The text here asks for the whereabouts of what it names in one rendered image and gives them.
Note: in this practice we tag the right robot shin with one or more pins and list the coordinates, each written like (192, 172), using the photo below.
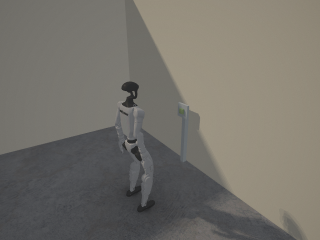
(146, 190)

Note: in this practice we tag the left robot forearm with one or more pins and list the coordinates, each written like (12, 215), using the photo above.
(120, 132)

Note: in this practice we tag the right robot thigh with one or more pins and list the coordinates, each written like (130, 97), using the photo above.
(138, 156)

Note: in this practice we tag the robot right upper arm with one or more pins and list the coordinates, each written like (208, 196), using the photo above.
(139, 115)

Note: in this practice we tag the robot left hand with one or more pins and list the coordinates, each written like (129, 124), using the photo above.
(120, 143)

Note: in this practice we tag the robot right hand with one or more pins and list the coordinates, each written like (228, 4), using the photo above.
(147, 164)

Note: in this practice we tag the robot left upper arm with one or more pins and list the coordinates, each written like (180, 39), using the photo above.
(118, 117)

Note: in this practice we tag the right robot forearm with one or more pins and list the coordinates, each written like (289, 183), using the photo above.
(141, 146)

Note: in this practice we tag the panel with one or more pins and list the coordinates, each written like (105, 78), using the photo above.
(184, 130)

